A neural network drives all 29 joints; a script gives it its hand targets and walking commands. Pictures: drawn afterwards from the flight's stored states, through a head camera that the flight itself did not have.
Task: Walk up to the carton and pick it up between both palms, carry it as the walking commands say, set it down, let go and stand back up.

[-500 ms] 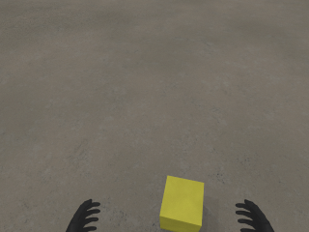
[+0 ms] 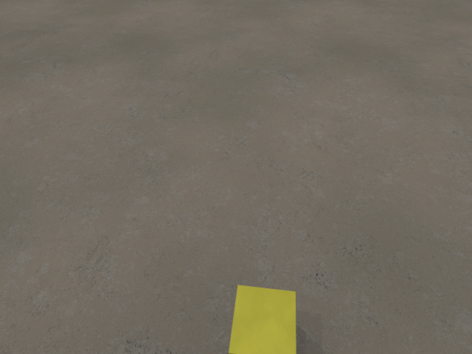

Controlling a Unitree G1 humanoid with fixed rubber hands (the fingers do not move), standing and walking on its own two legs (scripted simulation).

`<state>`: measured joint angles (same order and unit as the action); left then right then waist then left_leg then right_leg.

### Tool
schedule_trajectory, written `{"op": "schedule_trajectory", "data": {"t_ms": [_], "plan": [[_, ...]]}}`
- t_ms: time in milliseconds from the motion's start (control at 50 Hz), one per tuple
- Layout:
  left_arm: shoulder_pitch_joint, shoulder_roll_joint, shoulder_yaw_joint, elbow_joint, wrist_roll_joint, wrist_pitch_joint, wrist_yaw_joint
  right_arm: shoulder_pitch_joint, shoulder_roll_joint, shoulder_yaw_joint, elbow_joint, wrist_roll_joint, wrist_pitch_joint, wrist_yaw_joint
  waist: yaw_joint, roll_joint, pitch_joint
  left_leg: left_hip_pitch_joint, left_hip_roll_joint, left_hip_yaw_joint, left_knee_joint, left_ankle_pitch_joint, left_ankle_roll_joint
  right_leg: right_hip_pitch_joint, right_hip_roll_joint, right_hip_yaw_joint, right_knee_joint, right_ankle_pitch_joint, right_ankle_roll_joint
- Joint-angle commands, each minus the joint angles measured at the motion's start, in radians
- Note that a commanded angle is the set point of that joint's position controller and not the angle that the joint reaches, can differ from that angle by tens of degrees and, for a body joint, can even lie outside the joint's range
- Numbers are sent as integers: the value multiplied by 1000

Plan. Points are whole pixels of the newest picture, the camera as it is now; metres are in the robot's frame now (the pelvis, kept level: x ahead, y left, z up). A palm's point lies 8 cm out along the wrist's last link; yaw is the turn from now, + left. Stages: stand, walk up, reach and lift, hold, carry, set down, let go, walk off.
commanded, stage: stand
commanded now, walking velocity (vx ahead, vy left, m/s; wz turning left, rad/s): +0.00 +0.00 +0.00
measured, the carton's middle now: (263, 332) +0.37 -0.04 -0.63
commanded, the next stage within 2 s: none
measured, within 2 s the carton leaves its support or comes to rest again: neither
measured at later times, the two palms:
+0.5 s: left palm out of the picture +0.10 +0.24 -0.11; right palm out of the picture +0.04 -0.28 -0.12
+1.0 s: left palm out of the picture +0.07 +0.24 -0.12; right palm out of the picture -0.04 -0.27 -0.13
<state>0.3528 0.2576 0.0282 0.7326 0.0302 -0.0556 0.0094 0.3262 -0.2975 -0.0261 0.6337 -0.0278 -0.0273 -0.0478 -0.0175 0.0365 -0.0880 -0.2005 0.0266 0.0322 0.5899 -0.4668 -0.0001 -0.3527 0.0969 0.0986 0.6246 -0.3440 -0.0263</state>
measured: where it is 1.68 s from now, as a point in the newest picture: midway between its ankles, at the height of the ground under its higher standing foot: outside the picture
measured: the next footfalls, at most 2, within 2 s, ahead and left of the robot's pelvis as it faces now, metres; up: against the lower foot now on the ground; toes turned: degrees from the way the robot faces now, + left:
none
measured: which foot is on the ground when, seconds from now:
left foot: down 0.00-1.00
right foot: down 0.00-1.00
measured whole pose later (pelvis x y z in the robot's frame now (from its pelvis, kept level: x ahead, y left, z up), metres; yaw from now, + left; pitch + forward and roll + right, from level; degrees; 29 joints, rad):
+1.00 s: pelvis -0.01 +0.00 +0.00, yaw -5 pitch +2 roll +1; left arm 0.33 0.23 0.00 0.82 0.02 0.01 0.04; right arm 0.41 -0.27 0.00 0.85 -0.03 0.04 -0.06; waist -0.02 0.01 -0.03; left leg -0.13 0.03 0.13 0.57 -0.47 0.00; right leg -0.35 0.12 0.18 0.69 -0.35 -0.03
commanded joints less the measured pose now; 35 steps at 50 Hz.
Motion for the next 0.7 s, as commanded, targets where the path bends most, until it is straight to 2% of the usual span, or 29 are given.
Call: {"op": "schedule_trajectory", "data": {"t_ms": [0, 100, 220, 680], "plan": [[24, 107, 19, -54, -3, -6, 9, 28, -102, -17, -55, 6, -5, -9, -6, -17, -23, 45, 73, -46, -10, 471, 4, -13, -92, 82, -21, 456, -16], [35, 111, 13, -46, -7, 11, 17, 58, -105, -10, -35, 10, 10, -16, -3, -19, -7, 29, 68, -16, 10, 493, 7, -11, -89, 97, 13, 494, -29], [28, 109, 7, -40, -9, 28, 25, 81, -103, -6, -15, 12, 27, -21, -3, -31, 9, 28, 62, 7, 9, 455, 11, -10, -86, 115, 25, 503, -38], [18, 107, 4, -3, -10, 53, 34, 130, -99, -7, 96, 4, 56, -16, -8, -50, 79, 64, 61, 30, -60, 290, 35, -41, -71, 158, -16, 376, -44]]}}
